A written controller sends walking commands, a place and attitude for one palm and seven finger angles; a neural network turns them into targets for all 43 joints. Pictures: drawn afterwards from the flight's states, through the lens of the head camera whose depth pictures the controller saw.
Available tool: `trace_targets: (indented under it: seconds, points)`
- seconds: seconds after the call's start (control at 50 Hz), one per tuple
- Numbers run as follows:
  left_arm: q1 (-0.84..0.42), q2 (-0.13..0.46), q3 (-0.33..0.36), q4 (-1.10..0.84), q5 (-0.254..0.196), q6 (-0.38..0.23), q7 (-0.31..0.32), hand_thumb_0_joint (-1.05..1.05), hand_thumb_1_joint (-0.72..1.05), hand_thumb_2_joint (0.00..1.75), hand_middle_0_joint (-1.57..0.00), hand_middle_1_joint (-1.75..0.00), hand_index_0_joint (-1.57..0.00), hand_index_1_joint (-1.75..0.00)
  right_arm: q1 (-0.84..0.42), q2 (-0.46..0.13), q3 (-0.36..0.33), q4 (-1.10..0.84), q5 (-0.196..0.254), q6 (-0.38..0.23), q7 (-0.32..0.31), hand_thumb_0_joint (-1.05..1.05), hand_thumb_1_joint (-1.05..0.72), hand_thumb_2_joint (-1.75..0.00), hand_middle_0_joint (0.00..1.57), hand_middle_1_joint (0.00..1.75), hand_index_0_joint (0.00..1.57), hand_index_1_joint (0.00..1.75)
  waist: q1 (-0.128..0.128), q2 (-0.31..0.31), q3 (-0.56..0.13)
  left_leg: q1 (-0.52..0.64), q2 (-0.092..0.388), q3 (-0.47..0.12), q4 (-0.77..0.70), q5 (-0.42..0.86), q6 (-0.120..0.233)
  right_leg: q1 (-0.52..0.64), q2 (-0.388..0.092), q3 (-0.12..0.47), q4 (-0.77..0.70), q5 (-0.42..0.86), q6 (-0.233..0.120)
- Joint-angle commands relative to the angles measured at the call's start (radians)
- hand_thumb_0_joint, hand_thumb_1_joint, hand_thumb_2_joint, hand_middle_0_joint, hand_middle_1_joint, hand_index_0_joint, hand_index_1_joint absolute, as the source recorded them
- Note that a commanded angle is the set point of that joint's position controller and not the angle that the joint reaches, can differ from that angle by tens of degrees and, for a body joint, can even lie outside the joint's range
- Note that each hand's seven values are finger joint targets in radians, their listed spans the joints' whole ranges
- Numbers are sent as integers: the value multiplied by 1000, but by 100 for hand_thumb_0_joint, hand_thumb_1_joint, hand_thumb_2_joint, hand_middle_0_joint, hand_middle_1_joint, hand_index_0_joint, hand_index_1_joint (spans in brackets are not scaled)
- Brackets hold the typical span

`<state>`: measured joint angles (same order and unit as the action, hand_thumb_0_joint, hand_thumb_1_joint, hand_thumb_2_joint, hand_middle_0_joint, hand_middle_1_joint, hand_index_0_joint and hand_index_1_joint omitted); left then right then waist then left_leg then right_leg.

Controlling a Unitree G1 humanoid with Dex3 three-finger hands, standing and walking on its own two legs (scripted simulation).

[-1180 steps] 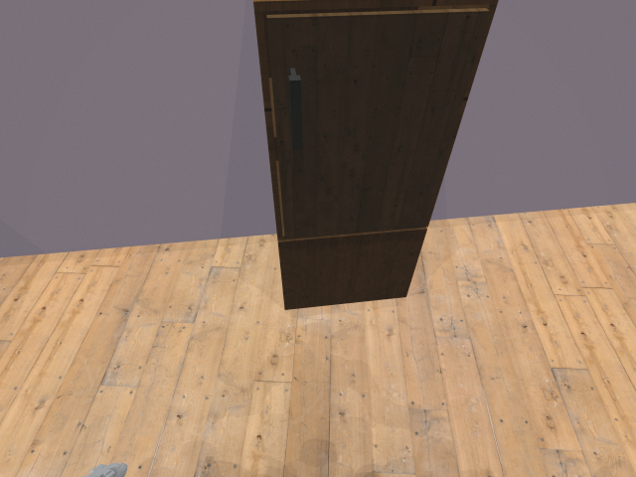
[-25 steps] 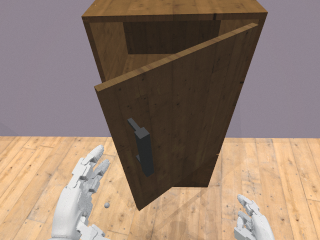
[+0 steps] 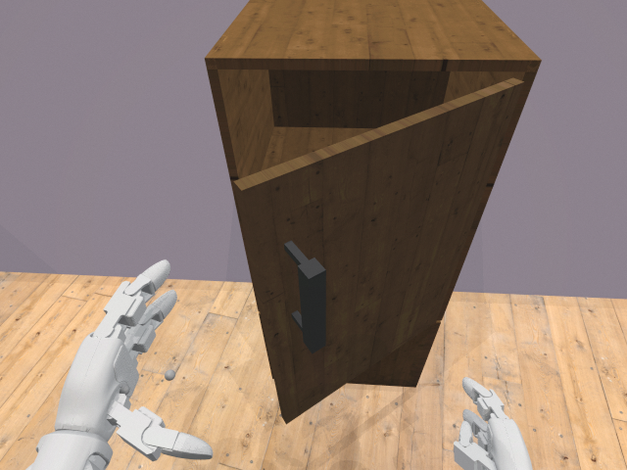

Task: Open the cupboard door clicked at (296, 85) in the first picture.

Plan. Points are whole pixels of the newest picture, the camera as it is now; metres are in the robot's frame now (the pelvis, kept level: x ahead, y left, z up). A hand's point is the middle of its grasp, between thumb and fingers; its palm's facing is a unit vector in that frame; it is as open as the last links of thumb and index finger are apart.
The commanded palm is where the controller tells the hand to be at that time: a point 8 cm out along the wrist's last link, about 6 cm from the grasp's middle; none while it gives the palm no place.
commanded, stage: draw the hand back to the body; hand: left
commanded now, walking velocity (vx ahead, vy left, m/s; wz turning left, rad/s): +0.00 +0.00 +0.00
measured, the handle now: (304, 298) +0.30 +0.05 +0.10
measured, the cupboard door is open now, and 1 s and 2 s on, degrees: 37 37 37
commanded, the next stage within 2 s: step back with the hand held close in 1.02 s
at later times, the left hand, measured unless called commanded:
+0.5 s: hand (87, 320) +0.21 +0.25 +0.17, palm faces +0.34 -0.86 -0.39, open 10.8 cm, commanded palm +0.16 +0.30 +0.19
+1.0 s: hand (78, 305) +0.21 +0.25 +0.18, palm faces +0.40 -0.83 -0.40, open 7.4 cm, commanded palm +0.16 +0.30 +0.20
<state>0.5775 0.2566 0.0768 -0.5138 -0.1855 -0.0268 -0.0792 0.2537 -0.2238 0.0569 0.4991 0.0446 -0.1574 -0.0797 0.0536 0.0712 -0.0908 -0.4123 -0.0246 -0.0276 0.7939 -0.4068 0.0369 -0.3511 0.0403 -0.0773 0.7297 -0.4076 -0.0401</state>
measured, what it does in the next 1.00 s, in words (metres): stands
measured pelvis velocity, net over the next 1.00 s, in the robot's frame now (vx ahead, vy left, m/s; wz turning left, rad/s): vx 0.02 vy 0.00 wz -0.03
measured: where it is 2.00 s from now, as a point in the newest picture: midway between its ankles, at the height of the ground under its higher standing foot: outside the picture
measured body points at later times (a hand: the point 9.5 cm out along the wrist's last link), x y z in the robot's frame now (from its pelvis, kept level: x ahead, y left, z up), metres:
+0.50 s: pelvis +0.02 +0.02 +0.03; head +0.00 +0.00 +0.48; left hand +0.18 +0.29 +0.19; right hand +0.20 -0.20 -0.05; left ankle +0.01 +0.09 -0.71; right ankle -0.01 -0.10 -0.71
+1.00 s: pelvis +0.02 +0.00 +0.03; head +0.00 -0.02 +0.48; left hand +0.19 +0.30 +0.21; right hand +0.20 -0.22 -0.05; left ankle +0.01 +0.09 -0.71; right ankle -0.01 -0.10 -0.71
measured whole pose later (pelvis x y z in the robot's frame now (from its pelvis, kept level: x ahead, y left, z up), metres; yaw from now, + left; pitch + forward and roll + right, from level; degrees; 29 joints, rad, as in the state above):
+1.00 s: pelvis +0.02 +0.00 +0.03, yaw -2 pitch -4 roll -1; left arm 0.48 0.35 0.31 -0.40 -0.07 -0.04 0.10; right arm 0.19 -0.23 0.03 0.63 0.01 -0.07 -0.07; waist 0.06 0.07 0.00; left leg -0.10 -0.03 0.01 0.43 -0.26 0.04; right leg -0.06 0.04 -0.03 0.38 -0.26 -0.03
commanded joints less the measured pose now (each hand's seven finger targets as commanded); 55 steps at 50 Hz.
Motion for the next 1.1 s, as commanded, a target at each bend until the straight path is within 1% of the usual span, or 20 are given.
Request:
trace_targets:
  seconds: [0.0, 0.1, 0.12, 0.2, 0.24, 0.26, 0.28, 0.32, 0.36, 0.4, 0.42, 0.48, 0.62, 0.66, 0.76, 0.78, 0.84, 0.88, 1.0, 1.08]
  points:
    - [-35, 113, 71, -190, 101, -50, 146, 0, -18, 43, -16, -30, -16, -30, -133, -81, -32, -149, -21, -40, -29, 0, -90, -90, 20, 30, 20, 30, -8, -51, 59, 103, 29, -27, -197, 173, -5, 7, -46, 89, -258, 138, 12]
    - [-62, 151, 106, -200, 128, -67, 186, 0, -1, 51, -17, -30, -17, -30, -166, -92, -32, -126, -30, -25, -26, 0, -90, -90, 20, 30, 20, 30, -2, -4, 36, 183, 38, -43, -299, 191, -8, 98, -41, 67, -289, 156, 11]
    - [-69, 155, 114, -191, 131, -69, 191, 0, 2, 52, -17, -30, -17, -30, -169, -93, -32, -118, -31, -24, -26, 0, -90, -90, 20, 30, 20, 30, -2, -27, 42, 190, 38, -44, -312, 199, -8, 111, -38, 63, -297, 165, 11]
    - [-74, 174, 148, -203, 138, -78, 202, 0, 17, 58, -17, -30, -17, -30, -176, -99, -36, -99, -34, -24, -21, 0, -90, -90, 20, 30, 20, 30, 3, 10, 34, 237, 48, -54, -364, 282, -18, 166, -35, 57, -304, 231, 7]
    - [-88, 183, 167, -205, 138, -79, 205, 0, 23, 62, -18, -30, -18, -30, -176, -103, -38, -89, -35, -22, -16, 0, -90, -90, 20, 30, 20, 30, 4, 6, 32, 244, 50, -56, -382, 302, -23, 190, -33, 56, -312, 245, 7]
    - [-84, 186, 178, -184, 138, -77, 206, 0, 27, 63, -18, -30, -18, -30, -179, -102, -39, -85, -36, -20, -15, 0, -90, -90, 20, 30, 20, 30, 5, -24, 41, 247, 51, -54, -388, 311, -23, 193, -31, 54, -319, 252, 9]
    - [-95, 200, 195, -178, 141, -79, 208, 0, 31, 64, -18, -30, -18, -30, -183, -107, -44, -81, -34, -19, -15, 0, -90, -90, 20, 30, 20, 30, 8, -5, 36, 257, 53, -53, -395, 329, -26, 205, -32, 56, -324, 260, 6]
    - [-86, 196, 211, -159, 136, -77, 209, 0, 37, 68, -18, -30, -18, -30, -181, -105, -45, -73, -36, -10, -12, 0, -90, -90, 20, 30, 20, 30, 8, -36, 37, 267, 54, -49, -402, 367, -28, 219, -32, 54, -329, 287, 9]
    - [-92, 206, 236, -145, 134, -77, 209, 0, 44, 70, -18, -30, -18, -30, -183, -105, -49, -68, -35, -1, -8, 0, -90, -90, 20, 30, 20, 30, 9, -34, 45, 273, 53, -40, -406, 379, -28, 226, -31, 58, -341, 300, 9]
    - [-108, 213, 254, -132, 132, -78, 210, 0, 51, 74, -19, -30, -19, -30, -187, -108, -52, -65, -35, 6, -7, 0, -90, -90, 20, 30, 20, 30, 10, -27, 48, 279, 55, -41, -416, 396, -30, 238, -32, 60, -347, 311, 8]
    - [-128, 221, 261, -157, 133, -82, 209, 0, 55, 75, -19, -30, -19, -30, -185, -111, -54, -64, -34, 7, -5, 0, -90, -90, 20, 30, 20, 30, 9, 1, 30, 296, 55, -38, -415, 416, -32, 244, -33, 63, -348, 322, 9]
    - [-147, 254, 306, -138, 131, -81, 213, 0, 65, 80, -19, -30, -19, -30, -189, -114, -58, -54, -35, 11, -5, 0, -90, -90, 20, 30, 20, 30, 14, -14, 26, 305, 57, -35, -417, 443, -32, 257, -31, 62, -357, 346, 8]
    - [-202, 292, 377, -114, 120, -84, 218, 0, 90, 90, -20, -30, -20, -30, -188, -112, -63, -36, -33, 20, -2, 0, -90, -90, 20, 30, 20, 30, 14, 26, 20, 325, 56, -29, -424, 475, -34, 270, -32, 65, -370, 368, 9]
    - [-180, 246, 336, -86, 118, -79, 209, 0, 90, 90, -20, -30, -20, -30, -188, -114, -64, -36, -34, 24, 5, 0, -90, -90, 20, 30, 20, 30, 8, -3, 37, 327, 54, -23, -425, 482, -30, 264, -32, 64, -376, 380, 13]
    - [-180, 256, 337, -84, 117, -78, 204, 0, 90, 90, -20, -30, -20, -30, -196, -119, -70, -39, -33, 34, 8, 0, -90, -90, 20, 30, 20, 30, 10, -52, 22, 333, 51, -14, -421, 475, -18, 271, -33, 69, -383, 400, 16]
    - [-183, 280, 357, -81, 118, -77, 207, 0, 90, 90, -20, -30, -20, -30, -200, -122, -72, -38, -34, 36, 4, 0, -90, -90, 20, 30, 20, 30, 15, -28, 15, 332, 50, -13, -421, 474, -18, 280, -36, 69, -382, 404, 14]
    - [-185, 283, 360, -105, 117, -83, 207, 0, 90, 90, -20, -30, -20, -30, -203, -111, -69, -38, -33, 35, 3, 0, -90, -90, 20, 30, 20, 30, 15, -10, 15, 331, 44, -6, -416, 463, -16, 280, -37, 77, -388, 409, 14]
    - [-203, 301, 373, -122, 119, -84, 209, 0, 90, 90, -20, -30, -20, -30, -204, -114, -68, -34, -32, 30, 0, 0, -90, -90, 20, 30, 20, 30, 16, 33, 7, 335, 44, -8, -413, 474, -18, 286, -40, 76, -387, 413, 11]
    - [-173, 272, 359, -72, 112, -84, 206, 0, 90, 90, -20, -30, -20, -30, -205, -108, -70, -30, -31, 30, -1, 0, -90, -90, 20, 30, 20, 30, 13, -33, 44, 329, 42, -2, -416, 439, -11, 264, -37, 78, -399, 398, 17]
    - [-197, 284, 362, -72, 115, -91, 207, 0, 90, 90, -20, -30, -20, -30, -211, -111, -71, -26, -30, 27, -2, 0, -90, -90, 20, 30, 20, 30, 14, -9, 52, 331, 40, 1, -419, 393, -9, 254, -39, 81, -413, 358, 16]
